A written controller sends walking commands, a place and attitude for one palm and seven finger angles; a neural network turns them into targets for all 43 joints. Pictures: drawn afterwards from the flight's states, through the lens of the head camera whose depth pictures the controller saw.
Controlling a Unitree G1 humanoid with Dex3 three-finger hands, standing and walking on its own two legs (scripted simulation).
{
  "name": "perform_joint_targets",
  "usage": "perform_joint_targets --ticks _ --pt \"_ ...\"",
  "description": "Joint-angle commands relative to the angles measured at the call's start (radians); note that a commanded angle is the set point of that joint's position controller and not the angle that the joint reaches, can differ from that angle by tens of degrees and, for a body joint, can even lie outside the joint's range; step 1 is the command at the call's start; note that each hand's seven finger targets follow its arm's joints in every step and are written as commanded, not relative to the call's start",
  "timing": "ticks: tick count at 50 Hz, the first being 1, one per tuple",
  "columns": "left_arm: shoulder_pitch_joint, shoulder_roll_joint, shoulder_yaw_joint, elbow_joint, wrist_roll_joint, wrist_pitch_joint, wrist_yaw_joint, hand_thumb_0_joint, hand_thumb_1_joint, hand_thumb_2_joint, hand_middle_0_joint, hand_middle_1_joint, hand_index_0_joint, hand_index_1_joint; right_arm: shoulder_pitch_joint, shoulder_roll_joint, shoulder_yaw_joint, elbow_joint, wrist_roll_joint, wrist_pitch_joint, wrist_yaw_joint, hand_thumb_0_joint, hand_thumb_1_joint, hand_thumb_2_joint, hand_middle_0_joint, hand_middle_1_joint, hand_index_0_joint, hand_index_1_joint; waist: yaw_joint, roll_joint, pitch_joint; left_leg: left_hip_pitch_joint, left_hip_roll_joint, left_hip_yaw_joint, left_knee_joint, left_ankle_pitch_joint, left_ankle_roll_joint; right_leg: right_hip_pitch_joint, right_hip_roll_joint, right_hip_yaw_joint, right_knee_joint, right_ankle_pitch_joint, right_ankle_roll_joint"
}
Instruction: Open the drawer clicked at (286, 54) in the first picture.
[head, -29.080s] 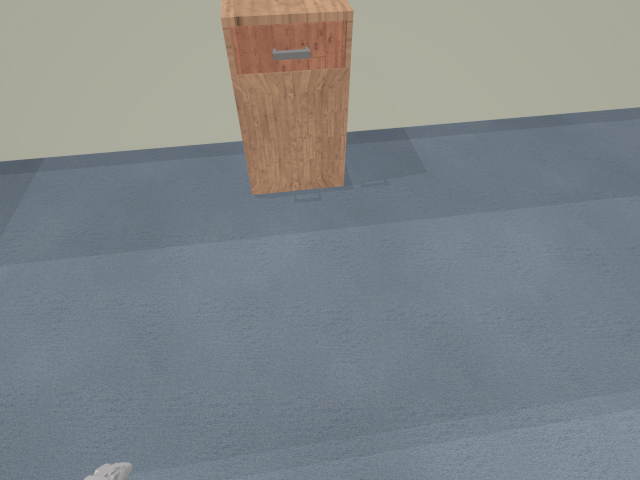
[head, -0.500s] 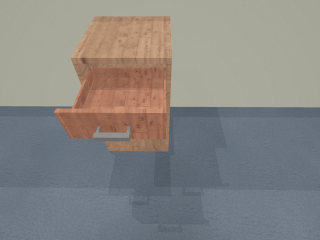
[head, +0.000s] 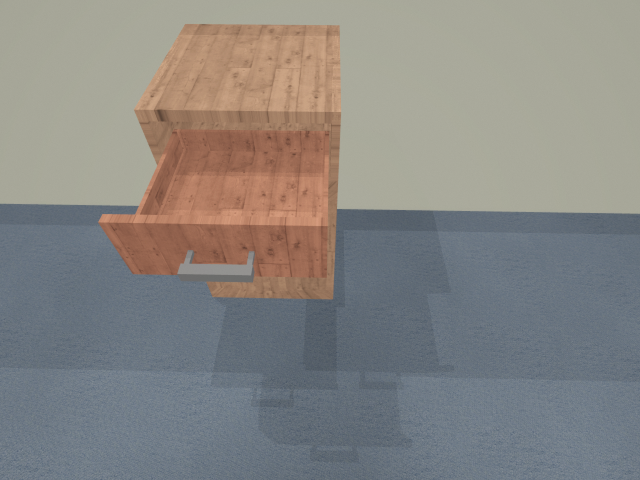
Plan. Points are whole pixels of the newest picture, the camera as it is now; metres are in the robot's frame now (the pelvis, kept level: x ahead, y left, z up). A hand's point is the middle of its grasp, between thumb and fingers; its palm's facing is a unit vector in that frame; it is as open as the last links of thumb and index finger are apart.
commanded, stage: look to check the result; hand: left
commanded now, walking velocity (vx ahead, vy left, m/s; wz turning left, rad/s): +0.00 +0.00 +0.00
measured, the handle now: (218, 264) +0.48 +0.22 -0.11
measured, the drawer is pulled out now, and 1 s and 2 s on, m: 0.30 0.30 0.30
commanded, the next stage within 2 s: stand and wait in 0.34 s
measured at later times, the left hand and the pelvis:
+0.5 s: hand out of the picture +0.00 +0.15 -0.17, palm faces +0.06 -0.98 -0.18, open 7.3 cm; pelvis +0.01 +0.00 +0.00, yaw +0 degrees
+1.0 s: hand out of the picture +0.00 +0.15 -0.17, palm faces +0.06 -0.98 -0.17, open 7.3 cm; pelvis +0.02 -0.01 +0.00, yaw +0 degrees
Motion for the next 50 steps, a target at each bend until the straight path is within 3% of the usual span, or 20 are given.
perform_joint_targets --ticks 1,5,9,22,26,30,31,34,36,39,50 --pt "0.084 0.101 0.011 -0.014 0.0 -0.015 0.012 0.0 0.9 0.9 -0.2 -0.3 -0.2 -0.3 0.094 -0.061 -0.012 -0.009 0.0 -0.009 -0.004 0.0 -0.9 -0.9 0.2 0.3 0.2 0.3 0.001 -0.02 0.025 -0.011 0.057 -0.046 -0.064 0.085 0.044 -0.028 -0.107 0.121 -0.126 0.004 -0.015" --pt "0.082 0.099 0.01 -0.011 -0.001 -0.015 0.011 0.0 0.9 0.9 -0.2 -0.3 -0.2 -0.3 0.094 -0.063 -0.01 -0.005 -0.002 -0.012 -0.005 0.0 -0.9 -0.9 0.2 0.3 0.2 0.3 0.001 0.005 0.019 -0.014 0.059 -0.046 -0.07 0.1 0.044 -0.008 -0.108 0.12 -0.12 0.033 -0.015" --pt "0.078 0.101 0.013 -0.012 -0.001 -0.015 0.011 0.0 0.9 0.9 -0.2 -0.3 -0.2 -0.3 0.092 -0.063 -0.01 -0.005 -0.001 -0.013 -0.006 0.0 -0.9 -0.9 0.2 0.3 0.2 0.3 0.003 -0.028 0.019 -0.022 0.06 -0.046 -0.074 0.099 0.044 0.007 -0.107 0.115 -0.119 0.045 -0.012" --pt "0.071 0.1 0.013 -0.015 -0.001 -0.015 0.012 0.0 0.9 0.9 -0.2 -0.3 -0.2 -0.3 0.087 -0.063 -0.012 -0.002 -0.001 -0.014 -0.008 0.0 -0.9 -0.9 0.2 0.3 0.2 0.3 0.004 0.002 0.022 -0.007 0.062 -0.047 -0.074 0.131 0.043 0.013 -0.105 0.106 -0.113 0.086 -0.012" --pt "0.074 0.102 0.014 -0.015 0.0 -0.016 0.012 0.0 0.9 0.9 -0.2 -0.3 -0.2 -0.3 0.083 -0.064 -0.014 -0.005 0.0 -0.012 -0.007 0.0 -0.9 -0.9 0.2 0.3 0.2 0.3 0.005 -0.023 0.028 -0.002 0.061 -0.045 -0.076 0.118 0.041 0.001 -0.104 0.108 -0.12 0.066 -0.012" --pt "0.069 0.109 0.014 -0.015 -0.002 -0.015 0.011 0.0 0.9 0.9 -0.2 -0.3 -0.2 -0.3 0.086 -0.063 -0.012 0.0 -0.001 -0.012 -0.007 0.0 -0.9 -0.9 0.2 0.3 0.2 0.3 0.003 -0.007 0.021 -0.008 0.058 -0.044 -0.076 0.111 0.039 0.017 -0.107 0.112 -0.124 0.059 -0.012" --pt "0.071 0.107 0.015 -0.016 0.0 -0.017 0.012 0.0 0.9 0.9 -0.2 -0.3 -0.2 -0.3 0.089 -0.063 -0.013 -0.001 0.0 -0.012 -0.007 0.0 -0.9 -0.9 0.2 0.3 0.2 0.3 0.003 -0.031 0.017 -0.003 0.061 -0.046 -0.077 0.118 0.04 0.013 -0.104 0.109 -0.122 0.064 -0.012" --pt "0.072 0.104 0.013 -0.014 -0.002 -0.017 0.011 0.0 0.9 0.9 -0.2 -0.3 -0.2 -0.3 0.089 -0.063 -0.012 0.001 -0.001 -0.014 -0.008 0.0 -0.9 -0.9 0.2 0.3 0.2 0.3 0.003 0.003 0.012 -0.001 0.06 -0.045 -0.077 0.13 0.04 0.023 -0.106 0.112 -0.118 0.088 -0.013" --pt "0.073 0.104 0.014 -0.014 -0.001 -0.017 0.012 0.0 0.9 0.9 -0.2 -0.3 -0.2 -0.3 0.087 -0.065 -0.013 -0.002 0.001 -0.013 -0.008 0.0 -0.9 -0.9 0.2 0.3 0.2 0.3 0.004 -0.027 0.019 0.002 0.063 -0.046 -0.079 0.122 0.04 0.012 -0.103 0.107 -0.12 0.078 -0.011" --pt "0.073 0.103 0.011 -0.013 -0.003 -0.016 0.011 0.0 0.9 0.9 -0.2 -0.3 -0.2 -0.3 0.089 -0.064 -0.01 0.003 -0.001 -0.012 -0.008 0.0 -0.9 -0.9 0.2 0.3 0.2 0.3 0.004 0.005 0.026 -0.005 0.06 -0.045 -0.08 0.116 0.04 0.015 -0.105 0.112 -0.124 0.068 -0.013" --pt "0.072 0.104 0.012 -0.009 -0.003 -0.017 0.011 0.0 0.9 0.9 -0.2 -0.3 -0.2 -0.3 0.089 -0.065 -0.011 0.004 0.001 -0.014 -0.009 0.0 -0.9 -0.9 0.2 0.3 0.2 0.3 0.003 -0.013 0.017 0.005 0.065 -0.041 -0.084 0.128 0.04 0.021 -0.102 0.111 -0.118 0.095 -0.01"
